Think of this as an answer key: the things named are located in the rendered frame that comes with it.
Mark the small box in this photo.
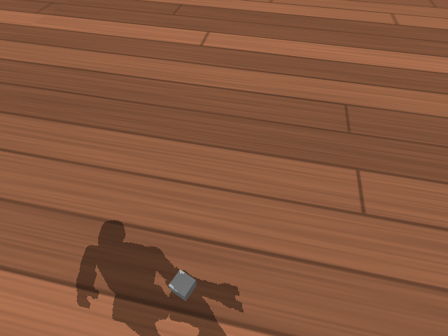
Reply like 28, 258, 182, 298
169, 270, 197, 301

